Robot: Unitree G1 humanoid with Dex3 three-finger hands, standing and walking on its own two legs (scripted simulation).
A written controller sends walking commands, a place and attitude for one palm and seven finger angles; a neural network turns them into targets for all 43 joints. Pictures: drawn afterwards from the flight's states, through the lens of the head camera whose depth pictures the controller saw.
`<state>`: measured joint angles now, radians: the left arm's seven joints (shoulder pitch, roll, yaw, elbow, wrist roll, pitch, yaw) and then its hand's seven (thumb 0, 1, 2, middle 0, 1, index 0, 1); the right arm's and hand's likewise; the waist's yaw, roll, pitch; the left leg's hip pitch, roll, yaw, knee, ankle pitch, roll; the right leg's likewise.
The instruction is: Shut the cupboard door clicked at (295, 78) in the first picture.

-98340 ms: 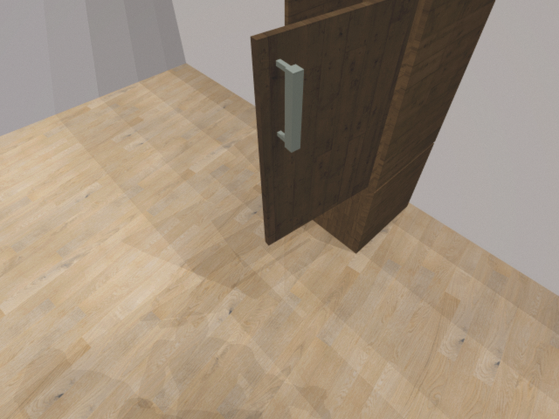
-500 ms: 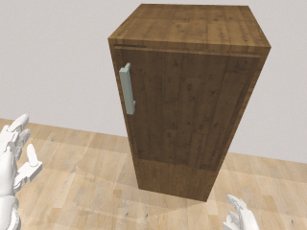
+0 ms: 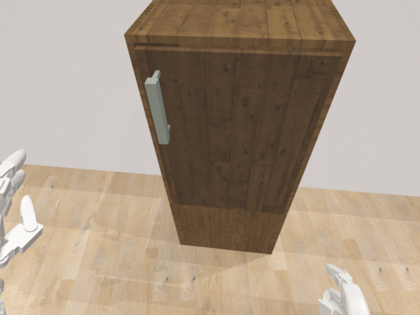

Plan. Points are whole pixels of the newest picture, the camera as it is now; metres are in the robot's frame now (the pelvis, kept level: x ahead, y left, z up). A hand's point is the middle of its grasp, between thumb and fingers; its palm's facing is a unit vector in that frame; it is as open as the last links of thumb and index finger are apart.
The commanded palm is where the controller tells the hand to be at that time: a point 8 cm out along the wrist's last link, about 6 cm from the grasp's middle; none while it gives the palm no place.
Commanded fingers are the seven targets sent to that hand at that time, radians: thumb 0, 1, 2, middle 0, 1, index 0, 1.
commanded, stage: step back with the hand held close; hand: left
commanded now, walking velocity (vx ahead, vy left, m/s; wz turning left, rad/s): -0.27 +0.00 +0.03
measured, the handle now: (160, 108) +0.53 +0.16 +0.12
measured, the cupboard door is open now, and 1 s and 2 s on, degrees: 0 0 0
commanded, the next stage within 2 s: stop stepping back and stand still in 0.98 s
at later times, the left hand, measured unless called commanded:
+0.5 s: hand out of the picture +0.09 +0.29 +0.16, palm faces +0.51 -0.73 -0.46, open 7.4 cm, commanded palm +0.03 +0.32 +0.18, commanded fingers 0.00 0.90 0.90 -0.20 -0.30 -0.20 -0.30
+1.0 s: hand out of the picture +0.02 +0.26 +0.16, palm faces +0.36 -0.82 -0.45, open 7.4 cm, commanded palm -0.05 +0.31 +0.18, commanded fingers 0.00 0.90 0.90 -0.20 -0.30 -0.20 -0.30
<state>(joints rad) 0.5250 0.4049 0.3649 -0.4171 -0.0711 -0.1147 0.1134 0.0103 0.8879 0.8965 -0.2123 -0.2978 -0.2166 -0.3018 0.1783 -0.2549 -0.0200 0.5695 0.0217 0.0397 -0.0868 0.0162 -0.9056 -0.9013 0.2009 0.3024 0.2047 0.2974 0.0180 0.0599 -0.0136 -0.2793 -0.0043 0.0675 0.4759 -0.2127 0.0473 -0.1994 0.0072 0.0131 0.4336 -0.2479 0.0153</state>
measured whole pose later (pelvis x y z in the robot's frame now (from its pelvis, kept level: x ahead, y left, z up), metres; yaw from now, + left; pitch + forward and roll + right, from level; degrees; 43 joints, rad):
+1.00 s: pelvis -0.20 +0.01 -0.02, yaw -2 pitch +5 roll -5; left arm 0.48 0.44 0.45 -0.57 -0.06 -0.28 0.12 0.01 0.89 0.90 -0.21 -0.30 -0.21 -0.30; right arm 0.11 -0.18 0.01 0.64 -0.02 -0.13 -0.05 0.01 -0.90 -0.90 0.20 0.30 0.21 0.30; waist 0.03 0.02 0.03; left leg -0.59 0.10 0.06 0.44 0.05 0.04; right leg -0.13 0.09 0.01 0.41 -0.39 -0.01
